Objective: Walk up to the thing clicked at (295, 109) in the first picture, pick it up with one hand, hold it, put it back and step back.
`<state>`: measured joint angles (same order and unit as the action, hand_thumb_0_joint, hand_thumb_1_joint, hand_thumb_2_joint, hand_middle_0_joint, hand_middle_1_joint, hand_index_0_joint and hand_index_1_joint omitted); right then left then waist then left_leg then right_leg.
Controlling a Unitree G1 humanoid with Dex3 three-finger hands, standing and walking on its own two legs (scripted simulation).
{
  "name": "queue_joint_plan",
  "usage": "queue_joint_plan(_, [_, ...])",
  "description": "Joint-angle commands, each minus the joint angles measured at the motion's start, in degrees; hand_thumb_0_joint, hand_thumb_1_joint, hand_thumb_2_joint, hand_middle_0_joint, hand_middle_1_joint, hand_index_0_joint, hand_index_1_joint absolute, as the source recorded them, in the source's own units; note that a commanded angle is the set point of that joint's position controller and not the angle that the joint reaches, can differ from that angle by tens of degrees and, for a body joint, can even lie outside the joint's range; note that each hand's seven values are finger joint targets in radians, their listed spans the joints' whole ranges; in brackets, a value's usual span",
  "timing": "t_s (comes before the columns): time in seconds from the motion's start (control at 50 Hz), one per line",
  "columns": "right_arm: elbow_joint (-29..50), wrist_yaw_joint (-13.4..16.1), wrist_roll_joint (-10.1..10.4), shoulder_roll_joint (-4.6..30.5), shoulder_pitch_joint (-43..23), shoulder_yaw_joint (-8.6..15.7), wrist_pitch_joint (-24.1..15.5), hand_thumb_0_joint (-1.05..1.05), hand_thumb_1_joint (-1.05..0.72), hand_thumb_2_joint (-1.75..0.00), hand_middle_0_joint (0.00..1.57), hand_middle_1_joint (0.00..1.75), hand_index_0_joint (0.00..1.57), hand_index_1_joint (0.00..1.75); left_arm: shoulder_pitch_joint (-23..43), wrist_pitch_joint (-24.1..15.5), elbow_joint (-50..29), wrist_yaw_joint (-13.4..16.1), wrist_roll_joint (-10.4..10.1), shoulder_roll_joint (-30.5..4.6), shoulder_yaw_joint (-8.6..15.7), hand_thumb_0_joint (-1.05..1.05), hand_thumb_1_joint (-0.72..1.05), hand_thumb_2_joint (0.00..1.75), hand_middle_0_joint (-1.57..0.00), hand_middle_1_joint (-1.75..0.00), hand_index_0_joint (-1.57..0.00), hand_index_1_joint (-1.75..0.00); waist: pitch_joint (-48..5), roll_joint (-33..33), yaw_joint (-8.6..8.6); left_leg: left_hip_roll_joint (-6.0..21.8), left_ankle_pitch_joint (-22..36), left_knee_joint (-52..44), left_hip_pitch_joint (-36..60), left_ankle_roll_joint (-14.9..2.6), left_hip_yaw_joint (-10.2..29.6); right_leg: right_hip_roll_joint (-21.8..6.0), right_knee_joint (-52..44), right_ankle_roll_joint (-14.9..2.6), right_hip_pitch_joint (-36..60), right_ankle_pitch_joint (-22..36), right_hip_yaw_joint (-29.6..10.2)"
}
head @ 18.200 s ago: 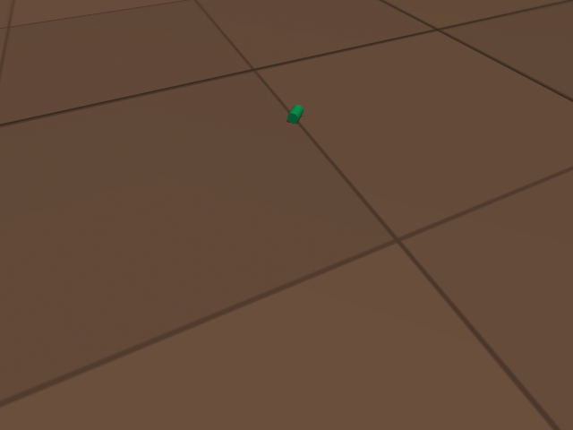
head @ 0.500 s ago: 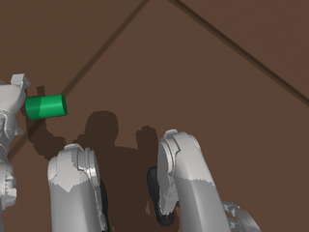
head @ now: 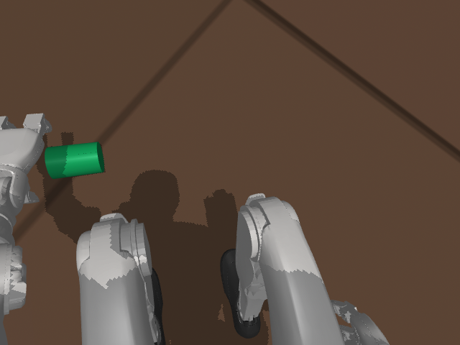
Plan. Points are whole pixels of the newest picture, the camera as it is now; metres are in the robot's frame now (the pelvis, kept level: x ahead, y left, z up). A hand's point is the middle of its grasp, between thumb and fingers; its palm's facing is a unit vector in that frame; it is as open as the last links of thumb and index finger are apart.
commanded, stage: rise first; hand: left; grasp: from above
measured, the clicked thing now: (76, 160) +0.47 +0.27 -0.30
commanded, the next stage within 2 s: approach in 0.34 s
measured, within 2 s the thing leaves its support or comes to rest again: neither
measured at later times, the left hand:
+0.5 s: hand (26, 170) +0.42 +0.32 -0.17, palm faces -0.45 -0.05 -0.89, open 13.8 cm
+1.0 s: hand (65, 144) +0.47 +0.26 -0.18, palm faces -0.41 -0.05 -0.91, open 14.1 cm
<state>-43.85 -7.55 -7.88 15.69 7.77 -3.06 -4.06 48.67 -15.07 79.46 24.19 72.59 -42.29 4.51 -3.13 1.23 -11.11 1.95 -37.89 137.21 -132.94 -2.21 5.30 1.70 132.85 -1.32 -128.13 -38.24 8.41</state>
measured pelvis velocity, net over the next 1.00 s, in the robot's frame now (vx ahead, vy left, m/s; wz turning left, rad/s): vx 0.00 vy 0.00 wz -0.02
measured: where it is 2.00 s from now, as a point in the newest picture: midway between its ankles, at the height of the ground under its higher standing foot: (198, 317)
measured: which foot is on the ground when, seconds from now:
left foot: down 0.00-1.00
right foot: down 0.00-1.00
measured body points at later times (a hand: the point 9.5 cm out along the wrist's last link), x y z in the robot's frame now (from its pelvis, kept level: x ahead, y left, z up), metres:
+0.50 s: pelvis +0.00 +0.00 +0.00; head +0.23 +0.07 +0.38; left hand +0.44 +0.32 -0.12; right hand +0.07 -0.27 -0.11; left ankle +0.08 +0.12 -0.30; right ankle +0.10 -0.10 -0.30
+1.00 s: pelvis +0.00 +0.00 -0.01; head +0.25 +0.05 +0.37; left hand +0.49 +0.26 -0.13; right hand +0.03 -0.27 -0.11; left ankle +0.08 +0.12 -0.30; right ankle +0.10 -0.10 -0.30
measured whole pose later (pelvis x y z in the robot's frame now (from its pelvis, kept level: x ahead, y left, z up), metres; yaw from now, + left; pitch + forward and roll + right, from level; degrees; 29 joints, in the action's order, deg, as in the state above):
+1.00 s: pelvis +0.00 +0.00 -0.01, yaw -1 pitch +33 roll -8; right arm -41.9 -9.9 -9.0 16.7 10.5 -5.5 -5.7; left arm 55.5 -8.2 86.7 28.7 73.5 -40.7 8.2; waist -1.0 -0.4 -16.9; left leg 2.7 -38.2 138.3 -134.2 -2.2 5.8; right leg 2.6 133.5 -1.2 -130.1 -37.5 8.7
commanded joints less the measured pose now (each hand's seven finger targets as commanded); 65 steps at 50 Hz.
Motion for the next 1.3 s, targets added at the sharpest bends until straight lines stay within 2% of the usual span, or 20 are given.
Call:
queue_joint_plan(0.0, [0.81, 0.66, -0.10, 13.74, 11.13, 4.04, -0.52, 0.00, -0.91, -0.90, 0.20, 0.30, 0.20, 0.30, 15.41, 0.03, -7.06, 2.43, -1.33, -12.94, 1.76, 0.00, -0.49, 0.97, -0.16, -0.91, -0.14, -0.93, -36.11, -14.81, -0.62, -1.60, 6.90, -13.99, 29.92, 0.14, -1.63, 1.98, -14.13, -1.08, 16.35, 9.81, 0.53])
queue_joint_plan(0.3, [1.54, 0.55, -0.14, 13.70, 10.34, 4.18, -0.49, 0.00, -0.91, -0.90, 0.20, 0.30, 0.20, 0.30, 16.31, -0.73, -9.10, 2.18, -1.01, -16.06, 3.79, 0.00, -0.47, 0.95, -0.17, -0.90, -0.16, -0.91, -36.59, -14.76, 0.20, -1.84, 5.86, -14.42, 28.29, -0.02, -2.01, 2.01, -14.65, -1.19, 17.11, 8.63, 0.24])
queue_joint_plan(0.38, [0.72, 0.39, -0.25, 13.63, 10.89, 3.94, -0.76, 0.00, -0.91, -0.90, 0.20, 0.30, 0.20, 0.30, 14.86, -0.60, -4.67, 1.99, -0.65, -12.27, 1.14, 0.00, -0.46, 0.94, -0.17, -0.90, -0.16, -0.91, -35.46, -14.54, -1.10, -1.87, 6.37, -13.87, 29.08, 0.05, -1.96, 2.03, -14.50, -1.08, 16.11, 9.21, 0.43])
queue_joint_plan(0.42, [1.10, 0.56, -0.37, 14.16, 11.16, 4.18, -0.73, 0.00, -0.91, -0.90, 0.20, 0.30, 0.20, 0.30, 17.61, -1.30, -9.56, 2.71, -0.89, -16.38, 4.07, 0.00, -0.54, 1.02, -0.18, -0.85, -0.13, -0.90, -37.80, -15.11, -0.15, -1.84, 6.94, -14.00, 29.53, 0.07, -1.66, 1.80, -14.36, -1.04, 17.08, 9.40, 0.56])
queue_joint_plan(0.48, [0.63, 0.47, -0.46, 13.28, 10.92, 4.08, -0.96, 0.00, -0.90, -0.90, 0.20, 0.30, 0.20, 0.30, 17.86, -0.78, -6.63, 2.70, -0.80, -10.51, -0.26, 0.00, -0.55, 1.01, -0.08, -1.00, -0.08, -1.01, -36.03, -15.08, -1.84, -1.65, 5.03, -14.23, 29.39, 0.22, -1.77, 2.12, -14.83, -1.19, 14.98, 7.93, 0.57])
queue_joint_plan(0.56, [-0.31, 0.58, -0.63, 13.79, 12.38, 4.55, -1.50, 0.00, -0.91, -0.90, 0.20, 0.30, 0.20, 0.30, 22.99, -0.23, -9.47, 3.92, -0.87, -8.27, -2.02, 0.00, -0.56, 1.02, -0.09, -1.00, -0.08, -1.01, -38.61, -18.47, -2.81, -1.55, 6.68, -14.84, 33.07, 0.76, -1.15, 1.83, -14.23, -1.27, 13.95, 9.61, 1.24])
queue_joint_plan(0.64, [-0.77, 0.38, -0.99, 14.08, 13.18, 3.32, -1.83, 0.00, -0.91, -0.90, 0.20, 0.30, 0.20, 0.30, 26.08, 1.85, -1.93, 5.31, -0.04, -5.00, -4.65, 0.00, -0.57, 1.03, -0.08, -1.02, -0.07, -1.03, -35.71, -16.12, -5.51, -1.52, 7.32, -13.79, 30.86, 0.50, -1.25, 2.11, -14.56, -1.17, 13.80, 11.00, 1.42])
queue_joint_plan(0.7, [-0.96, -0.06, -1.73, 14.30, 13.37, 2.38, -2.24, 0.00, -0.91, -0.90, 0.20, 0.30, 0.20, 0.30, 29.77, 3.31, 0.53, 6.71, 0.78, -6.82, -3.79, 0.00, -0.56, 1.03, -0.08, -1.01, -0.07, -1.02, -34.39, -17.01, -5.98, -1.38, 6.80, -13.40, 30.08, 0.55, -1.02, 2.12, -13.34, -1.25, 12.63, 10.90, 1.74])
queue_joint_plan(0.78, [0.80, -0.75, -1.87, 14.96, 12.74, 1.81, -2.44, 0.00, -0.90, -0.90, 0.20, 0.30, 0.20, 0.30, 26.34, 5.66, 3.03, 8.04, 1.75, -11.66, 0.96, 0.00, -0.56, 1.05, -0.11, -0.98, -0.09, -1.00, -35.59, -18.26, -4.22, -1.58, 7.19, -13.91, 29.62, 0.40, -1.79, 2.24, -13.10, -1.31, 14.97, 11.02, 1.48])
queue_joint_plan(0.84, [2.71, -1.42, -1.63, 15.05, 11.77, 1.35, -2.60, 0.00, -0.91, -0.90, 0.20, 0.30, 0.20, 0.30, 23.95, 7.18, 4.43, 7.85, 1.67, -11.62, 1.32, 0.00, -0.55, 1.04, -0.10, -1.00, -0.09, -1.01, -36.52, -18.38, -3.90, -1.84, 8.00, -13.25, 28.14, 0.03, -2.33, 2.23, -12.49, -1.21, 16.51, 12.01, 1.02])
queue_joint_plan(0.92, [3.54, -1.71, -1.21, 15.33, 12.54, 1.77, -2.17, 0.00, -0.91, -0.90, 0.20, 0.30, 0.20, 0.30, 19.59, 8.20, 0.75, 6.90, 0.17, -18.59, 7.15, 0.00, -0.55, 1.03, -0.10, -0.99, -0.09, -1.01, -39.18, -15.99, -1.75, -1.79, 9.69, -12.11, 24.90, -0.89, -3.28, 2.51, -13.23, -0.55, 22.63, 13.89, -0.10])
queue_joint_plan(0.98, [3.61, -1.73, -0.83, 14.76, 12.79, 2.47, -1.83, 0.00, -0.91, -0.90, 0.20, 0.30, 0.20, 0.30, 16.77, 7.87, -0.34, 4.69, -1.73, -19.40, 7.70, 0.00, -0.58, 1.04, -0.08, -1.02, -0.06, -1.03, -38.10, -13.61, -2.09, -1.66, 8.72, -10.72, 22.03, -1.35, -3.48, 2.42, -13.74, -0.14, 24.81, 13.19, -1.22])
queue_joint_plan(1.02, [3.62, -1.70, -0.83, 13.92, 12.29, 2.89, -1.94, 0.00, -0.91, -0.90, 0.20, 0.30, 0.20, 0.30, 16.91, 6.45, -2.30, 2.56, -3.62, -14.73, 5.26, 0.00, -0.60, 1.03, -0.06, -1.01, -0.05, -1.02, -37.89, -13.45, -2.63, -1.55, 7.98, -11.25, 22.52, -1.02, -2.85, 2.47, -14.15, -0.36, 23.70, 12.11, -0.62])
queue_joint_plan(1.06, [1.91, -1.35, -1.13, 15.67, 15.17, 4.11, -1.65, 0.00, -0.91, -0.90, 0.20, 0.30, 0.20, 0.30, 18.39, 4.54, -6.17, 0.67, -3.64, -16.84, 5.99, 0.00, -0.60, 1.03, -0.06, -1.01, -0.05, -1.02, -37.59, -14.37, -4.08, -1.41, 8.15, -10.78, 23.50, -0.77, -2.27, 2.29, -14.32, -0.51, 23.26, 12.10, -0.18])
queue_joint_plan(1.08, [2.33, -1.30, -0.85, 14.86, 15.30, 4.43, -1.67, 0.00, -0.91, -0.90, 0.20, 0.30, 0.20, 0.30, 19.98, 3.45, -8.47, -0.66, -4.20, -10.47, 1.76, 0.00, -0.60, 1.04, -0.06, -1.02, -0.05, -1.03, -38.12, -14.84, -4.95, -1.42, 8.20, -10.90, 24.71, -0.42, -2.10, 2.30, -14.49, -0.73, 22.68, 12.28, -0.17])
queue_joint_plan(1.12, [1.81, -1.08, -0.69, 14.56, 15.00, 4.46, -1.67, 0.00, -0.91, -0.90, 0.20, 0.30, 0.20, 0.30, 23.20, 1.18, -9.86, -1.87, -5.10, -4.56, -3.40, 0.00, -0.59, 1.04, -0.07, -1.03, -0.06, -1.04, -36.60, -13.68, -6.88, -1.36, 5.81, -10.95, 24.97, -0.09, -1.19, 2.56, -15.61, -0.88, 19.53, 9.50, 0.71])
queue_joint_plan(1.14, [0.32, -0.84, -0.55, 14.58, 16.05, 4.43, -1.57, 0.00, -0.91, -0.90, 0.20, 0.30, 0.20, 0.30, 23.20, 0.33, -10.86, -1.62, -4.99, -8.46, -1.65, 0.00, -0.59, 1.05, -0.07, -1.02, -0.06, -1.04, -37.14, -14.80, -5.96, -1.29, 5.12, -11.58, 25.94, 0.05, -0.82, 2.56, -15.18, -0.92, 19.14, 8.60, 0.97])
queue_joint_plan(1.16, [0.63, -0.62, -0.58, 14.91, 16.11, 4.45, -1.72, 0.00, -0.91, -0.90, 0.20, 0.30, 0.20, 0.30, 25.56, -0.36, -12.18, -1.66, -4.69, -5.66, -4.69, 0.00, -0.58, 1.06, -0.07, -1.03, -0.06, -1.04, -36.67, -15.49, -6.14, -1.48, 5.12, -11.22, 27.52, 0.37, -0.93, 2.31, -15.17, -1.20, 17.41, 8.35, 1.24])
queue_joint_plan(1.24, [0.41, -0.18, -0.47, 14.69, 14.22, 3.91, -1.52, 0.00, -0.91, -0.90, 0.20, 0.30, 0.20, 0.30, 22.00, -0.28, -8.59, 2.14, -2.12, -7.45, -3.34, 0.00, -0.56, 1.09, -0.09, -1.03, -0.08, -1.04, -38.15, -18.34, -3.30, -1.40, 6.57, -13.25, 31.44, 1.11, -0.72, 2.37, -13.44, -1.46, 15.57, 9.77, 1.90])
queue_joint_plan(1.28, [-0.02, -0.38, -0.88, 14.60, 13.60, 2.85, -1.63, 0.00, -0.91, -0.90, 0.20, 0.30, 0.20, 0.30, 22.61, 0.61, -2.31, 4.28, -0.01, -7.68, -2.97, 0.00, -0.57, 1.07, -0.09, -1.00, -0.07, -1.02, -34.00, -17.26, -4.48, -1.35, 7.09, -12.92, 29.65, 0.96, -0.74, 2.53, -12.76, -1.41, 13.67, 10.54, 2.43])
